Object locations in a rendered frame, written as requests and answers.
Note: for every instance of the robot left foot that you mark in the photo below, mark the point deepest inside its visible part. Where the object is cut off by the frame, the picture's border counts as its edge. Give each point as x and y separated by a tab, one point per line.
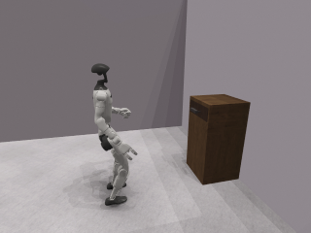
110	186

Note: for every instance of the handle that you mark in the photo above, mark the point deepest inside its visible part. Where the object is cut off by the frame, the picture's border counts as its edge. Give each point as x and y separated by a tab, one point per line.
195	110

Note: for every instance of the right robot hand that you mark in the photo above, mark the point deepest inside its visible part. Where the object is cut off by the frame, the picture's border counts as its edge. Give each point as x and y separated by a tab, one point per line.
124	148

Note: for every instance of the robot right foot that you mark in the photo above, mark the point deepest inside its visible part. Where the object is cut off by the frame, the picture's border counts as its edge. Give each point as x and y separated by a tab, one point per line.
117	200

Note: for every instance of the left robot forearm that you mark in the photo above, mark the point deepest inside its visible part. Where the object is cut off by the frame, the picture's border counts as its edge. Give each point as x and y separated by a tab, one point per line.
116	110

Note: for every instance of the robot foot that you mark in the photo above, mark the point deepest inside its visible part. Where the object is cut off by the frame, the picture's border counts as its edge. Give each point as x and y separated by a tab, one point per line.
117	200
110	186

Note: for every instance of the drawer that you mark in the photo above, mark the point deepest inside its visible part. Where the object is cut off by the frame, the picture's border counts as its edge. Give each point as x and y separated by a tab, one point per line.
203	111

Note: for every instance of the left robot hand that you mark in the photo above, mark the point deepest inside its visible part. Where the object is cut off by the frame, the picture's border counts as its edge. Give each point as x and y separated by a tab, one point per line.
125	112

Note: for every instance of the cabinet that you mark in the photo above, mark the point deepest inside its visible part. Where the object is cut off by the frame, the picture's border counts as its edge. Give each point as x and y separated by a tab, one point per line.
215	147

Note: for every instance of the right robot forearm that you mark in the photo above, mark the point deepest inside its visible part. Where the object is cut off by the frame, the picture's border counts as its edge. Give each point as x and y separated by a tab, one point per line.
104	128

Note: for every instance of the right robot upper arm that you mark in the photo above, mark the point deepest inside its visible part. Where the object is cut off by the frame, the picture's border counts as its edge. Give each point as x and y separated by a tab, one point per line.
100	99

